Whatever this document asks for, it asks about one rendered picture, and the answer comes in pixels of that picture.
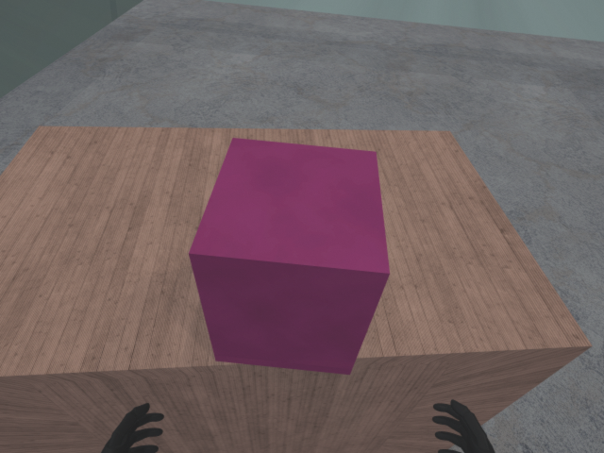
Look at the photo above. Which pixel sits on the pedestal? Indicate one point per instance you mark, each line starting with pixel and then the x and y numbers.
pixel 100 312

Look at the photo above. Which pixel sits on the carton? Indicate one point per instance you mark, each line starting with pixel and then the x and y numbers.
pixel 290 258

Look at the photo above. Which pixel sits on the robot right hand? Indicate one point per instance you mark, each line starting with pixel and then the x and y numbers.
pixel 473 439

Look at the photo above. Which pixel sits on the robot left hand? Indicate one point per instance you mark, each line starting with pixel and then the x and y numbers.
pixel 124 436

